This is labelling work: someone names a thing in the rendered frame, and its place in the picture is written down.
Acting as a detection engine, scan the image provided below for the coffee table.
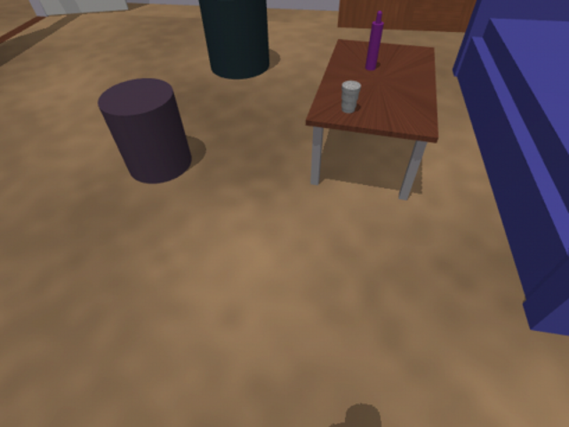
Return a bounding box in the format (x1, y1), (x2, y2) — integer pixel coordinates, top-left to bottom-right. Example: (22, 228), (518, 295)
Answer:
(306, 39), (438, 200)

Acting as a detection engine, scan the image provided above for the sofa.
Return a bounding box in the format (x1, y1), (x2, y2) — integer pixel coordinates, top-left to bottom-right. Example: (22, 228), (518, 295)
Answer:
(453, 0), (569, 336)

